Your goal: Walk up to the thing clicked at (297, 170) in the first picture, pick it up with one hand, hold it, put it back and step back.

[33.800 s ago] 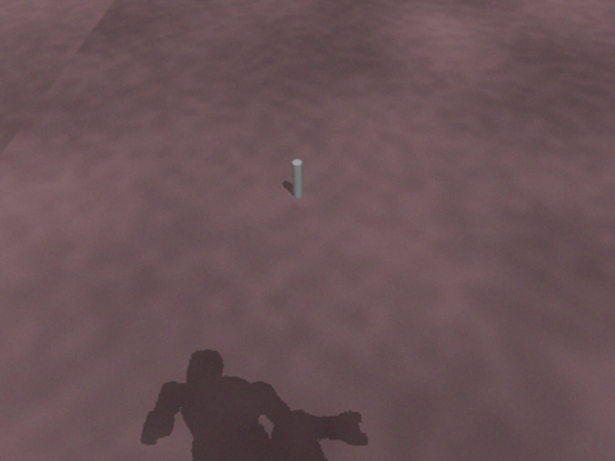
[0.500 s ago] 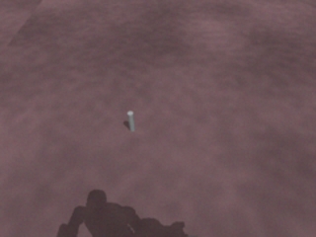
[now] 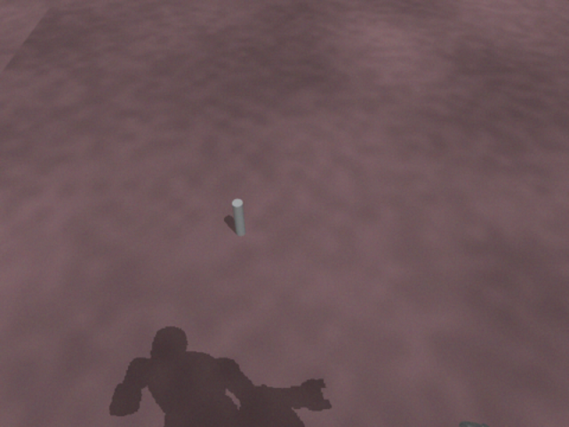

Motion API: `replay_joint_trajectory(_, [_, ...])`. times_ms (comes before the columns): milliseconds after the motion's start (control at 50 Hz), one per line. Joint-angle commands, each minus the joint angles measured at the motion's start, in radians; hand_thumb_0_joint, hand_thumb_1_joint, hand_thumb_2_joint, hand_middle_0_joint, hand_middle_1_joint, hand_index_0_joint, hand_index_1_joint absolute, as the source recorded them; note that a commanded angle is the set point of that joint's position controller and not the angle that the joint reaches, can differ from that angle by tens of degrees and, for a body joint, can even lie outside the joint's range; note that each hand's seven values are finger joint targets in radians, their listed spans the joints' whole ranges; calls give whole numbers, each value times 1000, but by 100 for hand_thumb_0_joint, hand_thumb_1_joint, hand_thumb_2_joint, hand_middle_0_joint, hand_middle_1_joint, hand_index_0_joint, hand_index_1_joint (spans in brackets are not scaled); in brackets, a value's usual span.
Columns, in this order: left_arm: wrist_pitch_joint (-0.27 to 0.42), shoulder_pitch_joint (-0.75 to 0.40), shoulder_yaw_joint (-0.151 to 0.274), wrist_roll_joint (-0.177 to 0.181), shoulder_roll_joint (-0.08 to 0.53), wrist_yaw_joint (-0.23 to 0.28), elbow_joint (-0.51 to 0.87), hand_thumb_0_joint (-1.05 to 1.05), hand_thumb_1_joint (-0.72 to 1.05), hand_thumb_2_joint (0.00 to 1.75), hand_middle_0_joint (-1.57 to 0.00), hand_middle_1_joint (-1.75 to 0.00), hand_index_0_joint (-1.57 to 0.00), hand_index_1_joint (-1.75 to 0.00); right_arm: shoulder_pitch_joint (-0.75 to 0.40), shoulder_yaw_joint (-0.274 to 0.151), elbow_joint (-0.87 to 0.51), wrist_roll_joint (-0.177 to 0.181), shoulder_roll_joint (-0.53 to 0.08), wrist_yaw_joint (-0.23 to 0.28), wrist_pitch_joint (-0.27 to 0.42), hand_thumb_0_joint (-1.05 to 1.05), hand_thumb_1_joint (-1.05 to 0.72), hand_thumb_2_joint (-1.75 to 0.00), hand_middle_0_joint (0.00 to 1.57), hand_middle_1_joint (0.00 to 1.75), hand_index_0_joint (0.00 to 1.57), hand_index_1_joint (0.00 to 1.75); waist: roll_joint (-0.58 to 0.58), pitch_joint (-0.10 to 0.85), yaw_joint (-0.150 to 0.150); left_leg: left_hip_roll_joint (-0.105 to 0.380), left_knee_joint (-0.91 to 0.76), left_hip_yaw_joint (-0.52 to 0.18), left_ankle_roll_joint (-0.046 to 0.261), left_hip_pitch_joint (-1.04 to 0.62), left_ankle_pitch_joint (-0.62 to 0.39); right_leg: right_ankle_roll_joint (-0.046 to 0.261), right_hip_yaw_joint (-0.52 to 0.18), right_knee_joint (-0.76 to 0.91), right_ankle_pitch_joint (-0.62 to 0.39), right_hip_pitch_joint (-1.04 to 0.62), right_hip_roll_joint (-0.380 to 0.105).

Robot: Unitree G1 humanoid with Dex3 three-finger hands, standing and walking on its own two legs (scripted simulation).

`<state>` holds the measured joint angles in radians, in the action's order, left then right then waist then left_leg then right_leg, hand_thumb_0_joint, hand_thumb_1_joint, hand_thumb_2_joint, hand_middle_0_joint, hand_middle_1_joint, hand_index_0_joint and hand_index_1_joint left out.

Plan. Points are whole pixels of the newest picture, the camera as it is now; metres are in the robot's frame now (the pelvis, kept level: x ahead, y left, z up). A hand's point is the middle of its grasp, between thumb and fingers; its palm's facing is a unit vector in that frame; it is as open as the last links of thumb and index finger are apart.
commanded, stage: step back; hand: left
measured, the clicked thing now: (239, 218) +0.95 +0.19 -0.67
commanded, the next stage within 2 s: stand in 0.16 s
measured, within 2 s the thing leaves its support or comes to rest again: neither
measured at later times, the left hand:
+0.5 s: hand out of the picture +0.09 +0.24 -0.14, palm faces -0.03 -0.94 -0.34, open 7.4 cm
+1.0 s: hand out of the picture +0.05 +0.24 -0.14, palm faces -0.02 -0.94 -0.34, open 7.4 cm
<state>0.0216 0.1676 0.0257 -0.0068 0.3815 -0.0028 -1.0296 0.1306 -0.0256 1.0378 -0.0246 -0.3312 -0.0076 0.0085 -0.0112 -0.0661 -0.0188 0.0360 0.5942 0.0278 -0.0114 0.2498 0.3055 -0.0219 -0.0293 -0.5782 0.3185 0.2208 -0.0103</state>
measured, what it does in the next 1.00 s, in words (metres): stands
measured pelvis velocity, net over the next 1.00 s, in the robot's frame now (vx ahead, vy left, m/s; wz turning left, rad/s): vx -0.01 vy -0.01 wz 0.01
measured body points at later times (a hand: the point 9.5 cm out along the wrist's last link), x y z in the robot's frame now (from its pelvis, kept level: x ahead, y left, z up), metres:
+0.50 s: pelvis -0.01 +0.00 +0.02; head +0.00 -0.01 +0.47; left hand +0.09 +0.29 -0.11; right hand +0.09 -0.30 -0.11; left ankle +0.01 +0.13 -0.73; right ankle +0.00 -0.14 -0.73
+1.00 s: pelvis -0.01 -0.01 +0.02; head +0.01 -0.01 +0.47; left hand +0.06 +0.29 -0.12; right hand +0.06 -0.31 -0.12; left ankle +0.01 +0.13 -0.73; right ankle +0.00 -0.14 -0.73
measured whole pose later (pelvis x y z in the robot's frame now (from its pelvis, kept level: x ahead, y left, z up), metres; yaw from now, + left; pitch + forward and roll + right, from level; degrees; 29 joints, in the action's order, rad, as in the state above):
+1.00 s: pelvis -0.01 -0.01 +0.02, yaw +1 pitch -2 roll +0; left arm 0.01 0.12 0.00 -0.01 0.35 -0.01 -1.15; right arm 0.11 0.00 1.16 -0.01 -0.35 -0.01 0.01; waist 0.01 -0.06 0.01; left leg 0.04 0.33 0.02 -0.03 0.14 0.16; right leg -0.01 -0.01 -0.34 0.19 0.12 -0.01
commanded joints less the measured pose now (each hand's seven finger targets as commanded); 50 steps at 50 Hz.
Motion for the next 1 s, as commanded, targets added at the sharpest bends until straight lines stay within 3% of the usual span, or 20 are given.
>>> replay_joint_trajectory(0, [27, -38, 45, 7, 199, 23, 57, 0, 90, 90, -20, -30, -20, -30, -57, -56, -50, 14, -241, 20, 26, 0, -90, -90, 20, 30, 20, 30, 62, 142, 5, 106, -111, -104, 63, -83, -432, 64, -71, 64, -400, -69, -79])
replay_joint_trajectory(40, [23, -58, 40, 3, 195, 22, 47, 0, 90, 90, -20, -30, -20, -30, -82, -53, -45, 13, -231, 19, 23, 0, -90, -90, 20, 30, 20, 30, 45, 125, 5, 111, -144, -109, 64, -71, -362, 60, -73, 85, -357, -68, -77])
replay_joint_trajectory(80, [24, -64, 38, 0, 198, 23, 42, 0, 90, 90, -20, -30, -20, -30, -98, -53, -38, 13, -232, 19, 21, 0, -90, -90, 20, 30, 20, 30, 26, 136, 3, 110, -149, -95, 64, -82, -342, 59, -81, 100, -377, -81, -85])
replay_joint_trajectory(120, [23, -82, 37, -1, 194, 22, 39, 0, 90, 90, -20, -30, -20, -30, -100, -54, -28, 9, -230, 19, 22, 0, -90, -90, 20, 30, 20, 30, 24, 137, 8, 105, -165, -86, 57, -93, -356, 57, -79, 106, -386, -83, -86])
replay_joint_trajectory(160, [20, -89, 23, 8, 168, 19, 12, 0, 90, 90, -20, -30, -20, -30, -95, -44, -12, 20, -235, 15, 32, 0, -90, -90, 20, 30, 20, 30, 21, 145, 15, 114, -204, -112, 55, -153, -471, 41, -67, 137, -433, -104, -93])
replay_joint_trajectory(220, [17, -112, 19, 7, 174, 19, -2, 0, 90, 90, -20, -30, -20, -30, -108, -38, 1, 23, -228, 15, 35, 0, -90, -90, 20, 30, 20, 30, 22, 141, 20, 111, -224, -104, 45, -184, -492, 35, -64, 181, -437, -118, -98])
replay_joint_trajectory(260, [17, -129, 18, 5, 178, 17, -10, 0, 90, 90, -20, -30, -20, -30, -123, -34, 5, 24, -215, 13, 32, 0, -90, -90, 20, 30, 20, 30, 4, 124, 22, 103, -250, -98, 38, -181, -407, 33, -69, 217, -394, -113, -103])
replay_joint_trajectory(340, [17, -149, 18, 2, 183, 14, -25, 0, 90, 90, -20, -30, -20, -30, -132, -32, 18, 21, -212, 10, 29, 0, -90, -90, 20, 30, 20, 30, 4, 115, 22, 102, -288, -97, 30, -172, -333, 33, -70, 255, -335, -127, -110])
replay_joint_trajectory(420, [15, -146, 19, 0, 183, 11, -42, 0, 90, 90, -20, -30, -20, -30, -139, -31, 32, 19, -218, 7, 29, 0, -90, -90, 20, 30, 20, 30, 20, 74, 19, 94, -332, -101, 21, -148, -162, 32, -76, 298, -195, -93, -106])
replay_joint_trajectory(500, [20, -145, 17, 0, 183, 8, -51, 0, 90, 90, -20, -30, -20, -30, -126, -28, 43, 18, -217, 4, 30, 0, -90, -90, 20, 30, 20, 30, 19, 92, 23, 96, -332, -101, 20, -155, -187, 36, -79, 307, -215, -107, -112])
replay_joint_trajectory(580, [21, -142, 18, -1, 187, 8, -57, 0, 90, 90, -20, -30, -20, -30, -111, -27, 52, 17, -221, 3, 26, 0, -90, -90, 20, 30, 20, 30, 10, 78, 29, 94, -332, -104, 22, -141, -149, 36, -85, 326, -190, -93, -113])
replay_joint_trajectory(640, [16, -131, 19, -2, 186, 7, -62, 0, 90, 90, -20, -30, -20, -30, -102, -27, 54, 15, -226, 3, 24, 0, -90, -90, 20, 30, 20, 30, 23, 59, 27, 94, -349, -115, 22, -116, -66, 36, -80, 329, -111, -72, -104])
replay_joint_trajectory(800, [16, -107, 18, -2, 192, 7, -60, 0, 90, 90, -20, -30, -20, -30, -68, -22, 57, 14, -224, 3, 20, 0, -90, -90, 20, 30, 20, 30, -1, 62, 29, 91, -329, -112, 24, -119, -84, 38, -90, 339, -99, -49, -109])
replay_joint_trajectory(980, [18, -96, 13, 2, 188, 8, -55, 0, 90, 90, -20, -30, -20, -30, -64, -14, 58, 15, -232, 8, 26, 0, -90, -90, 20, 30, 20, 30, 12, 114, 25, 104, -301, -103, 26, -158, -260, 39, -77, 299, -288, -105, -118])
